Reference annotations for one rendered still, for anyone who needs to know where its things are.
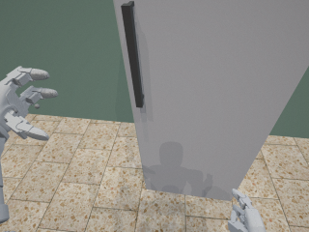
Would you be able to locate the robot left forearm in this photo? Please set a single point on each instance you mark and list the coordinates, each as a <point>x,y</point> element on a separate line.
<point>4,208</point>

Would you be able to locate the fridge door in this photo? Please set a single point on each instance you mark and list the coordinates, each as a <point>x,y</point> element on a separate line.
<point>216,76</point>

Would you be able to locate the robot left hand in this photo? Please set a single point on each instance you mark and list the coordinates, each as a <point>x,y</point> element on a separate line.
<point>9,100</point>

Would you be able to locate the handle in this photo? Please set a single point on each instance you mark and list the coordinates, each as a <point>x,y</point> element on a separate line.
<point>132,50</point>

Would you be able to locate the robot right hand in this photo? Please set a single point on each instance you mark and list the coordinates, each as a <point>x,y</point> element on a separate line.
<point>250,219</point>

